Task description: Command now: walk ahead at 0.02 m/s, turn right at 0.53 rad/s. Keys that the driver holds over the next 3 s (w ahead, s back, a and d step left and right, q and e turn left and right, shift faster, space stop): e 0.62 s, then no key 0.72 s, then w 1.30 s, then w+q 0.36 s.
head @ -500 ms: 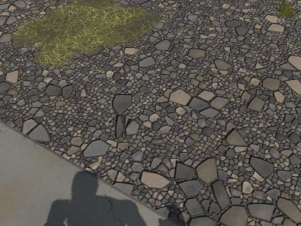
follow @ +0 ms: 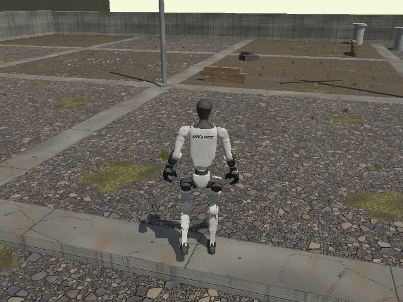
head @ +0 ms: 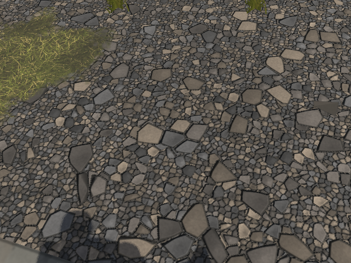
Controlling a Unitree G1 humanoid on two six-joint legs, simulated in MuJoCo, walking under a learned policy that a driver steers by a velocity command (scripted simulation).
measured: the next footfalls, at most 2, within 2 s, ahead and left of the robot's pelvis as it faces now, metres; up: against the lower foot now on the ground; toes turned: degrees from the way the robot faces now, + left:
left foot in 0.38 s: +0.11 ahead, +0.13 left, +0.00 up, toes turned -19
right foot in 0.82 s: -0.01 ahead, -0.11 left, +0.00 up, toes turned -28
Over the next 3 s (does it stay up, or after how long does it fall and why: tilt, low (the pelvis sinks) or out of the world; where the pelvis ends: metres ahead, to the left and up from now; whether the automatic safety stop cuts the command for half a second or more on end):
stays up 0.66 -0.32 0.01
